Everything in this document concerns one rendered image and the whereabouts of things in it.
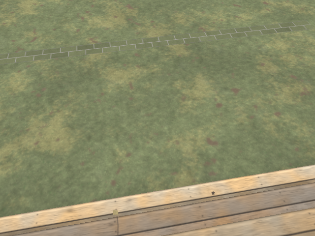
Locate stairs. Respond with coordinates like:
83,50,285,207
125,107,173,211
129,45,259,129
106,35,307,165
0,164,315,236

